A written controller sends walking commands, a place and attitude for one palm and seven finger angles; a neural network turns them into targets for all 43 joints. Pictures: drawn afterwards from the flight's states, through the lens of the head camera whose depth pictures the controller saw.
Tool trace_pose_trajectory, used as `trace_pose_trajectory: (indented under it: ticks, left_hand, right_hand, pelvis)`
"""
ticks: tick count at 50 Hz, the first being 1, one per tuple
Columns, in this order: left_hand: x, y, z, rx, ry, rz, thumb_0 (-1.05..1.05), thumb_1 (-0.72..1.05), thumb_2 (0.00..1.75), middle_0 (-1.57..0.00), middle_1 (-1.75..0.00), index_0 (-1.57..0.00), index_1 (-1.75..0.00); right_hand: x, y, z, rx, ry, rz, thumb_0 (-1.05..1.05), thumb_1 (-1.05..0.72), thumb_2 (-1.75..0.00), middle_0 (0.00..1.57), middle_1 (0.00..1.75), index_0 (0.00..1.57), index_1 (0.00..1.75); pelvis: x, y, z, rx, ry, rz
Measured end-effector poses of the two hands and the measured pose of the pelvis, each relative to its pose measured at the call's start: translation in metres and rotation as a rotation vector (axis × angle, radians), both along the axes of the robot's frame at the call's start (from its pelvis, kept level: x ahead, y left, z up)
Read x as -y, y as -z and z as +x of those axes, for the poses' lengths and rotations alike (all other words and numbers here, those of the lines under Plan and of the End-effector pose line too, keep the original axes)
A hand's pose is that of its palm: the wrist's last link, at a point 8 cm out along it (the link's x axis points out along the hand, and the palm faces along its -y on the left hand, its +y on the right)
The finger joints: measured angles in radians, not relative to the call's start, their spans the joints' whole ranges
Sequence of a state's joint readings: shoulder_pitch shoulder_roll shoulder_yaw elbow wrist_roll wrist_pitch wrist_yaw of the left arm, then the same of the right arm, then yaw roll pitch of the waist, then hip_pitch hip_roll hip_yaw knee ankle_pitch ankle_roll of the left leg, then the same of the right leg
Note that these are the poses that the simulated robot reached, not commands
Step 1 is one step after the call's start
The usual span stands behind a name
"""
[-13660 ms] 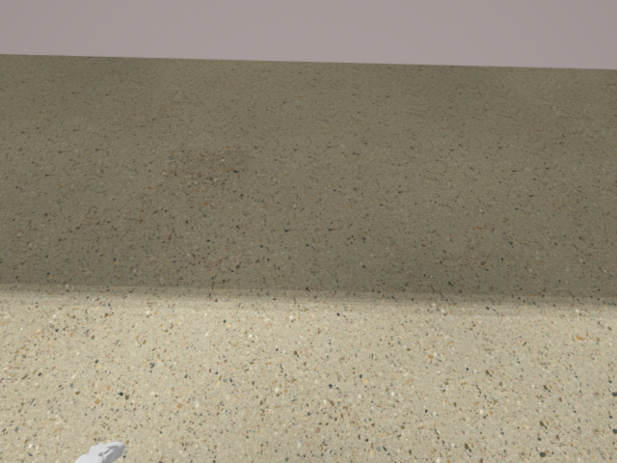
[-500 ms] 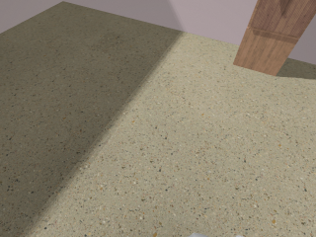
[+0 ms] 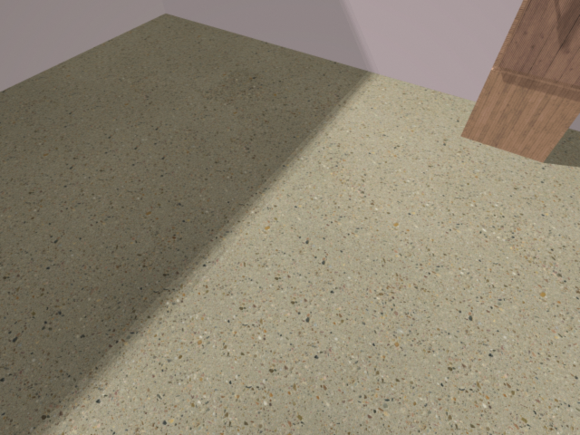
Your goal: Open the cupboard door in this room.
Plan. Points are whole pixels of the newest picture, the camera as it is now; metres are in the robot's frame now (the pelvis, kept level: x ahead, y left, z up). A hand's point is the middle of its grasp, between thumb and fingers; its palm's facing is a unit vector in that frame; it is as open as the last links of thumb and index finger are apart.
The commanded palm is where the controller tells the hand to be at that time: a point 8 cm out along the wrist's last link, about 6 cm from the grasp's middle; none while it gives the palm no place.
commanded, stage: stand and wait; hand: left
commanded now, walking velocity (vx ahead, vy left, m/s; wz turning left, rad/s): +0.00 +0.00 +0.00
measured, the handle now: out of the picture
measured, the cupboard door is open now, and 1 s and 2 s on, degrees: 0 0 0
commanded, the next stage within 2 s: turn or walk to find it in 0.06 s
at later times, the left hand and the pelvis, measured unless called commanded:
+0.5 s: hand out of the picture +0.00 +0.22 -0.17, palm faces +0.14 -0.96 -0.23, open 7.3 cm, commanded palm none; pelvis -0.01 +0.02 +0.00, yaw +6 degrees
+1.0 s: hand out of the picture +0.04 +0.22 -0.15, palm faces +0.30 -0.91 -0.28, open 7.3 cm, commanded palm none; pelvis -0.01 -0.01 +0.00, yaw +19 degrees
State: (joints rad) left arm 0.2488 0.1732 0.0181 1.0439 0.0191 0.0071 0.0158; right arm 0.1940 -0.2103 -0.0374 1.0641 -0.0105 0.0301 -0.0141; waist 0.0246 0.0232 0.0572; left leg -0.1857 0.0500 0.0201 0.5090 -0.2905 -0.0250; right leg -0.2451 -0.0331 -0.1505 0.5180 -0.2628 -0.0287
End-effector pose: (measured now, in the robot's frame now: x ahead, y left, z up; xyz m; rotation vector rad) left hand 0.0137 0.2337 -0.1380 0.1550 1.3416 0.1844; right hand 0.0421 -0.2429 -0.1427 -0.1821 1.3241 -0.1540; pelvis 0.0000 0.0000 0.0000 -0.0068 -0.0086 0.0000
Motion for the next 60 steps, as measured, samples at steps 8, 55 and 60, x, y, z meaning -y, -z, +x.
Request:
trace_pose_trajectory:
  ticks: [8, 55, 60]
  left_hand:
    - [-0.006, 0.007, -0.033, -0.094, -0.033, -0.049, 0.0, 0.91, 0.9, -0.2, -0.3, -0.2, -0.3]
    - [-0.002, -0.028, -0.032, 0.145, -0.292, 0.1, 0.0, 0.91, 0.9, -0.2, -0.3, -0.21, -0.3]
    - [0.015, -0.024, -0.069, 0.082, -0.368, 0.078, 0.0, 0.91, 0.9, -0.2, -0.3, -0.21, -0.3]
  right_hand:
    - [-0.027, -0.011, -0.007, -0.007, -0.008, -0.009, 0.01, -0.93, -0.9, 0.2, 0.3, 0.2, 0.3]
    - [-0.005, 0.005, 0.089, 0.024, -0.328, 0.033, 0.01, -0.9, -0.9, 0.2, 0.3, 0.2, 0.3]
    - [-0.008, 0.0, 0.109, 0.022, -0.4, 0.02, 0.01, -0.91, -0.9, 0.19, 0.3, 0.2, 0.3]
  pelvis:
    - [-0.014, -0.006, 0.0, 0.016, 0.003, 0.003]
    - [0.018, -0.003, -0.007, -0.02, -0.382, 0.037]
    - [0.021, -0.005, -0.006, -0.017, -0.434, 0.045]
